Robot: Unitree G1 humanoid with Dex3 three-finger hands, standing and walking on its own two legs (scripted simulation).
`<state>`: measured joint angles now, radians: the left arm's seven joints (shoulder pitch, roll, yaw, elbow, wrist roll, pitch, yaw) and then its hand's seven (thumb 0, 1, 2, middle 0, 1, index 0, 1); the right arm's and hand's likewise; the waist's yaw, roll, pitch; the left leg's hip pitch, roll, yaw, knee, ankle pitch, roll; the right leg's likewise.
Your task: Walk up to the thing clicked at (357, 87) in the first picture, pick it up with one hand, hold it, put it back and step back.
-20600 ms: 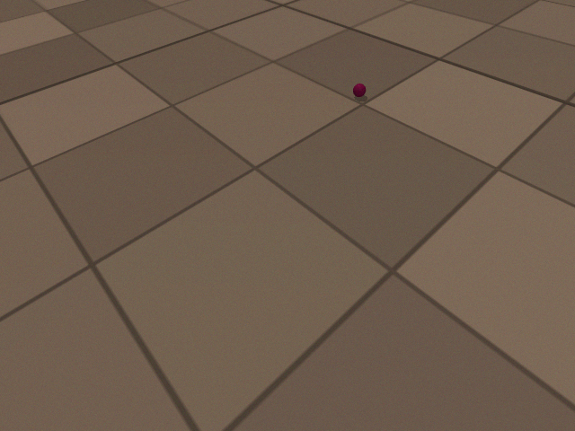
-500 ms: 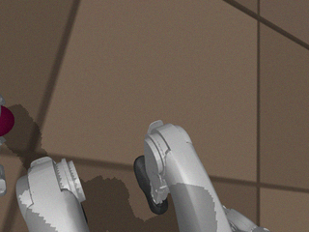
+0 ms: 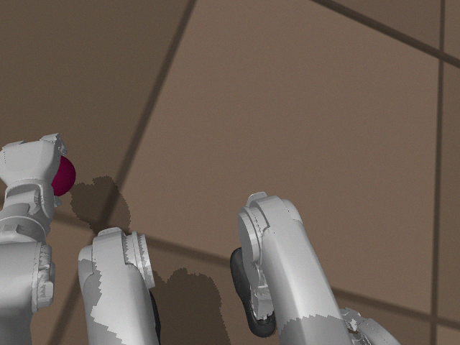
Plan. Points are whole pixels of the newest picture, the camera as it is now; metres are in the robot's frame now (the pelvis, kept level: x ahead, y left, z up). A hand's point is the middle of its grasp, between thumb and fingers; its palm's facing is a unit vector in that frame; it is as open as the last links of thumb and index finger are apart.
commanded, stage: settle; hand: left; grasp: from above
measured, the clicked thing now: (49, 175) +0.44 +0.27 -0.21
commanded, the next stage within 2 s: lift in 0.36 s
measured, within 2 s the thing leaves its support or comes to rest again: neither
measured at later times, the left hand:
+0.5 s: hand (31, 175) +0.42 +0.27 -0.13, palm faces -0.44 -0.06 -0.89, open 10.7 cm
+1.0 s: hand out of the picture +0.38 +0.29 -0.03, palm faces -0.45 -0.09 -0.89, open 10.8 cm
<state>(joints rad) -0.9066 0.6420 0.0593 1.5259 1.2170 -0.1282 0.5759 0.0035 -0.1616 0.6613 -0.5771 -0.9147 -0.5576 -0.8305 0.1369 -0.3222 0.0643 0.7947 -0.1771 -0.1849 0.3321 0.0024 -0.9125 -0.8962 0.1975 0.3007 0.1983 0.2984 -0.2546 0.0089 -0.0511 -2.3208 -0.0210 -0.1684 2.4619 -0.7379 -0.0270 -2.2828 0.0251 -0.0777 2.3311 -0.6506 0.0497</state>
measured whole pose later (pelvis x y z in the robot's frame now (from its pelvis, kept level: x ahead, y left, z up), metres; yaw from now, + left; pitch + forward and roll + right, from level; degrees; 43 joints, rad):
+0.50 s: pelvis -0.01 -0.01 +0.03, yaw +4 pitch +35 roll -6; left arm -0.93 0.57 0.00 1.44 1.21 -0.14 0.43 -0.01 -0.14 0.55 -0.71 -0.69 -0.66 -0.66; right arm 0.16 -0.30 0.02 0.77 -0.13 -0.08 0.17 0.00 -0.91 -0.90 0.20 0.30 0.20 0.30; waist -0.21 0.03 -0.11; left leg -2.25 -0.03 -0.11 2.33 -0.69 -0.03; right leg -2.23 0.00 -0.03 2.24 -0.63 0.04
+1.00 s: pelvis -0.01 +0.00 +0.10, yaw +5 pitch +34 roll -6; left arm -0.69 0.52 -0.07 1.06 1.09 -0.08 0.22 -0.03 -0.17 0.63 -0.71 -0.70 -0.65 -0.68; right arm 0.19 -0.27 -0.02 0.70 -0.03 0.01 0.08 0.00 -0.92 -0.90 0.20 0.30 0.20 0.30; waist -0.13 0.05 -0.19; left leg -2.04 -0.02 -0.09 2.10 -0.67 0.00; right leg -2.00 -0.01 -0.02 2.02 -0.62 0.04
